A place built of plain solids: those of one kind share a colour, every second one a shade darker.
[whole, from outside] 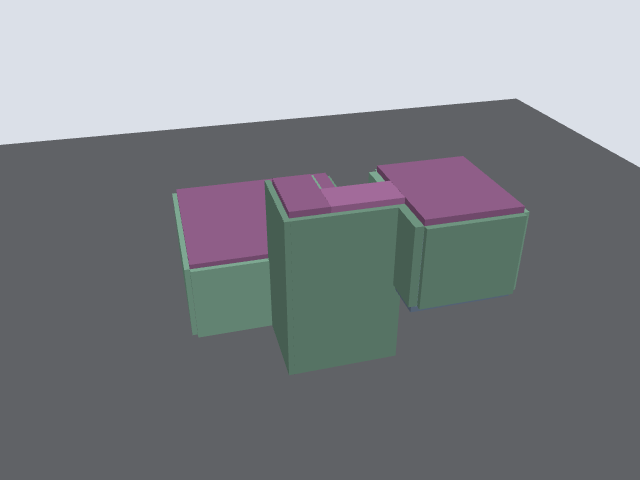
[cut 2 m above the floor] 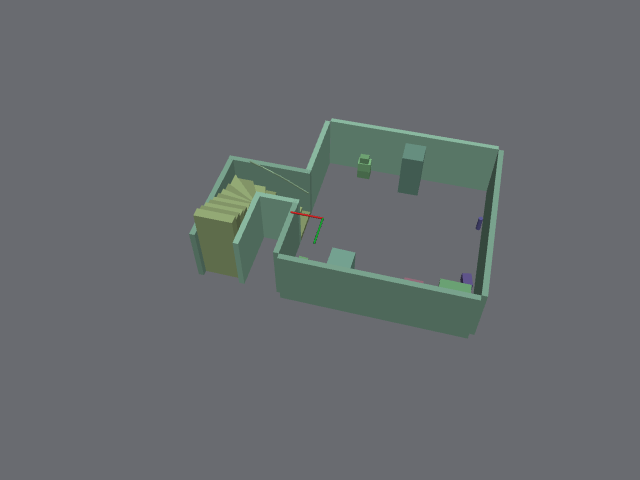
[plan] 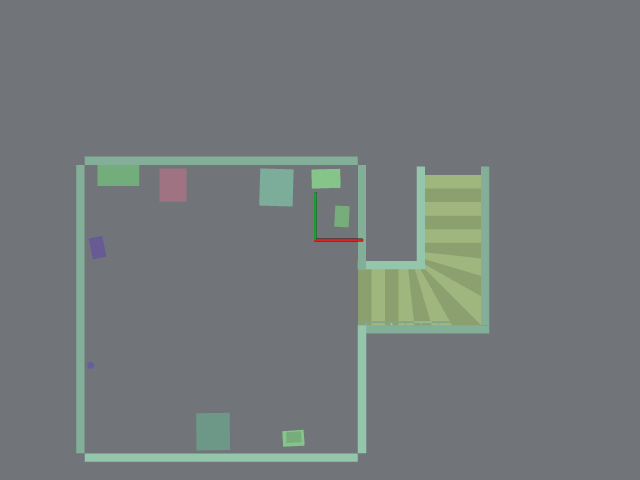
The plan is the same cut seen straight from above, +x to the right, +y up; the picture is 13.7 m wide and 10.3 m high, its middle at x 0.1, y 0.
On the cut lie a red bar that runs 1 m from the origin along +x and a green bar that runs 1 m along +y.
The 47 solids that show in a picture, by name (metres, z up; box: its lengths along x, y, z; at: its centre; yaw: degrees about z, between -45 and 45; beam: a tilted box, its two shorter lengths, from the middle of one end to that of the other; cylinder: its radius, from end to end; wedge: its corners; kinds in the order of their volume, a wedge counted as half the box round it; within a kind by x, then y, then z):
{
 "wall_1": {"box": [0.18, 6.19, 2.7], "at": [-5.04, -1.48, 1.3]},
 "wall_2": {"box": [5.86, 0.18, 2.7], "at": [-2.02, -4.67, 1.3]},
 "wall_3": {"box": [5.86, 0.18, 2.7], "at": [-2.02, 1.7, 1.3]},
 "wall_4": {"box": [0.18, 2.75, 2.7], "at": [1.0, -3.2, 1.3]},
 "wall_5": {"box": [0.18, 2.24, 2.7], "at": [1.0, 0.49, 1.3]},
 "wall_6": {"box": [1.44, 0.18, 5.53], "at": [1.63, -0.54, 2.72]},
 "wall_7": {"box": [1.19, 0.27, 2.63], "at": [1.76, 1.45, 4.17]},
 "wall_8": {"box": [0.18, 2.2, 5.53], "at": [2.26, 0.48, 2.72]},
 "wall_9": {"box": [2.82, 0.18, 5.53], "at": [2.32, -1.92, 2.72]},
 "wall_10": {"box": [3.78, 0.18, 2.63], "at": [3.06, 4.67, 4.17]},
 "wall_11": {"box": [0.18, 3.4, 5.53], "at": [3.64, -0.12, 2.72]},
 "wall_12": {"box": [1.4, 0.27, 2.63], "at": [4.25, 1.45, 4.17]},
 "wall_13": {"box": [0.18, 3.0, 2.63], "at": [5.04, 3.08, 4.17]},
 "roof_1": {"box": [5.86, 6.19, 0.16], "at": [-2.02, -1.48, 2.74]},
 "roof_2": {"box": [2.31, 1.2, 0.2], "at": [2.4, -1.23, 5.58]},
 "roof_3": {"box": [1.2, 2.2, 0.2], "at": [2.95, 0.48, 5.58]},
 "roof_4": {"box": [3.78, 3.0, 0.2], "at": [3.06, 3.08, 5.58]},
 "tread_1": {"wedge": [[0.91, -0.63, -0.05], [0.91, -0.63, 0.17], [0.92, -1.83, -0.05], [0.92, -1.83, 0.17], [1.21, -1.83, -0.05], [1.21, -1.83, 0.17], [1.21, -0.63, -0.05], [1.21, -0.63, 0.17]]},
 "tread_2": {"wedge": [[1.2, -1.83, -0.05], [1.2, -1.83, 0.33], [1.2, -0.63, -0.05], [1.2, -0.63, 0.33], [1.5, -1.83, -0.05], [1.5, -1.83, 0.33], [1.5, -0.63, -0.05], [1.5, -0.63, 0.33]]},
 "tread_3": {"wedge": [[1.49, -1.83, -0.05], [1.49, -1.83, 0.5], [1.49, -0.63, -0.05], [1.49, -0.63, 0.5], [1.79, -1.83, -0.05], [1.79, -1.83, 0.5], [1.79, -0.63, -0.05], [1.79, -0.63, 0.5]]},
 "tread_4": {"wedge": [[1.78, -1.83, -0.05], [1.78, -1.83, 0.67], [1.78, -0.63, -0.05], [1.78, -0.63, 0.67], [1.99, -0.63, -0.05], [1.99, -0.63, 0.67], [2.13, -1.83, -0.05], [2.13, -1.83, 0.67]]},
 "tread_5": {"wedge": [[1.99, -0.63, -0.05], [1.99, -0.63, 0.84], [2.12, -1.83, -0.05], [2.12, -1.83, 0.84], [2.14, -0.63, -0.05], [2.14, -0.63, 0.84], [2.5, -1.83, -0.05], [2.5, -1.83, 0.84]]},
 "tread_6": {"wedge": [[2.14, -0.63, -0.05], [2.14, -0.63, 1.0], [2.26, -0.63, -0.05], [2.26, -0.63, 1.0], [2.5, -1.83, -0.05], [2.5, -1.83, 1.0], [2.94, -1.83, -0.05], [2.94, -1.83, 1.0]]},
 "tread_7": {"wedge": [[2.25, -0.63, -0.05], [2.25, -0.63, 1.17], [2.36, -0.63, -0.05], [2.36, -0.63, 1.17], [2.93, -1.83, -0.05], [2.93, -1.83, 1.17], [3.56, -1.83, -0.05], [3.56, -1.83, 1.17]]},
 "tread_8": {"wedge": [[2.35, -0.63, -0.05], [2.35, -0.63, 1.34], [2.35, -0.52, -0.05], [2.35, -0.52, 1.34], [3.55, -1.83, -0.05], [3.55, -1.83, 1.34], [3.55, -1.2, -0.05], [3.55, -1.2, 1.34]]},
 "tread_9": {"wedge": [[2.35, -0.53, -0.05], [2.35, -0.53, 1.51], [2.35, -0.41, -0.05], [2.35, -0.41, 1.51], [3.55, -1.21, -0.05], [3.55, -1.21, 1.51], [3.55, -0.76, -0.05], [3.55, -0.76, 1.51]]},
 "tread_10": {"wedge": [[2.35, -0.41, -0.05], [2.35, -0.41, 1.68], [2.35, -0.26, -0.05], [2.35, -0.26, 1.68], [3.55, -0.77, -0.05], [3.55, -0.77, 1.67], [3.55, -0.39, -0.05], [3.55, -0.39, 1.67]]},
 "tread_11": {"wedge": [[2.35, -0.26, -0.05], [2.35, -0.26, 1.84], [2.35, -0.05, -0.05], [2.35, -0.05, 1.84], [3.55, -0.39, -0.05], [3.55, -0.39, 1.84], [3.55, -0.05, -0.05], [3.55, -0.05, 1.84]]},
 "tread_12": {"wedge": [[2.35, -0.06, -0.05], [2.35, -0.06, 2.01], [2.35, 0.24, -0.05], [2.35, 0.24, 2.01], [3.55, -0.06, -0.05], [3.55, -0.06, 2.01], [3.55, 0.24, -0.05], [3.55, 0.24, 2.01]]},
 "tread_13": {"wedge": [[2.35, 0.23, -0.05], [2.35, 0.23, 2.18], [2.35, 0.52, -0.05], [2.35, 0.52, 2.18], [3.55, 0.23, -0.05], [3.55, 0.23, 2.18], [3.55, 0.53, -0.05], [3.55, 0.53, 2.18]]},
 "tread_14": {"wedge": [[2.35, 0.52, -0.05], [2.35, 0.52, 2.34], [2.35, 0.82, -0.05], [2.35, 0.82, 2.34], [3.55, 0.52, -0.05], [3.55, 0.52, 2.35], [3.55, 0.82, -0.05], [3.55, 0.82, 2.35]]},
 "tread_15": {"wedge": [[2.35, 0.81, -0.05], [2.35, 0.81, 2.51], [2.35, 1.11, -0.05], [2.35, 1.11, 2.51], [3.55, 0.81, -0.05], [3.55, 0.81, 2.51], [3.55, 1.11, -0.05], [3.55, 1.11, 2.52]]},
 "tread_16": {"wedge": [[2.35, 1.1, -0.05], [2.35, 1.1, 2.68], [2.35, 1.4, -0.05], [2.35, 1.4, 2.68], [3.55, 1.1, -0.05], [3.55, 1.1, 2.68], [3.55, 1.4, -0.05], [3.55, 1.4, 2.68]]},
 "floor_1": {"box": [3.78, 3.18, 0.19], "at": [3.06, 2.99, 2.75]},
 "cage_trolley_1": {"box": [0.72, 0.8, 1.71], "at": [-2.19, -4.11, 0.81], "yaw": 0.7},
 "cage_trolley_2": {"box": [0.72, 0.8, 1.71], "at": [-0.84, 1.13, 0.81], "yaw": -1.8},
 "lockers_1": {"box": [0.9, 0.45, 1.85], "at": [-4.23, 1.39, 0.88]},
 "bin_1": {"box": [0.58, 0.72, 1.11], "at": [-3.05, 1.18, 0.51]},
 "carton_1": {"box": [0.46, 0.34, 0.4], "at": [-0.47, -4.26, 0.15], "yaw": 1.7},
 "carton_2": {"box": [0.46, 0.34, 0.35], "at": [-0.47, -4.25, 0.53], "yaw": 4.1},
 "carton_3": {"box": [0.32, 0.24, 0.25], "at": [-0.46, -4.23, 0.83], "yaw": 2.7},
 "carton_4": {"box": [0.62, 0.41, 0.37], "at": [0.23, 1.32, 0.14], "yaw": 1.4},
 "carton_5": {"box": [0.31, 0.46, 0.38], "at": [0.57, 0.51, 0.14], "yaw": -2.8},
 "bucket_1": {"box": [0.3, 0.46, 0.39], "at": [-4.67, -0.16, 0.14], "yaw": 11.8},
 "guard_rail_1": {"wedge": [[0.94, -1.78, 1.11], [0.94, -1.78, 1.15], [0.94, -1.74, 1.11], [0.94, -1.74, 1.15], [1.78, -1.78, 1.59], [1.78, -1.78, 1.64], [1.78, -1.74, 1.59], [1.78, -1.74, 1.64]]},
 "guard_rail_2": {"wedge": [[2.5, -1.78, 1.93], [2.5, -1.78, 1.98], [2.5, -1.74, 1.93], [2.5, -1.74, 1.98], [2.93, -1.78, 2.1], [2.93, -1.78, 2.14], [2.93, -1.74, 2.1], [2.93, -1.74, 2.14]]},
 "extinguisher_1": {"cylinder": 0.07, "from": [-4.82, -2.69, 0.0], "to": [-4.82, -2.69, 0.52]}
}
